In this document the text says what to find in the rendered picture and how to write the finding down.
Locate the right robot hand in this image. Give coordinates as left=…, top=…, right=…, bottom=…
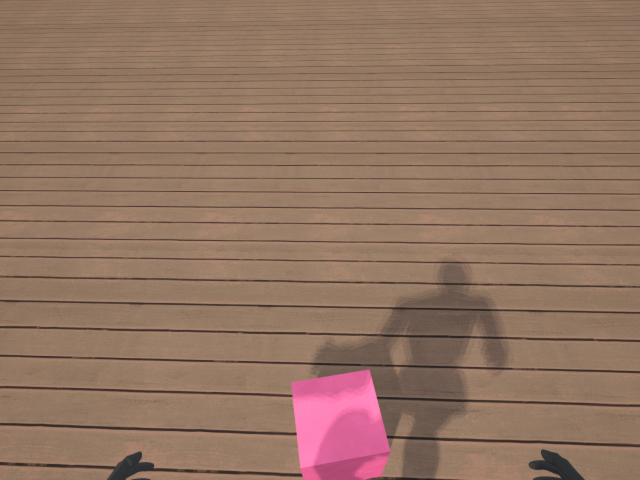
left=529, top=449, right=585, bottom=480

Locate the left robot hand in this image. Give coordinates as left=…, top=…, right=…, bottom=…
left=107, top=452, right=154, bottom=480

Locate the carton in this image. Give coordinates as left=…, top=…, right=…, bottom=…
left=291, top=369, right=391, bottom=480

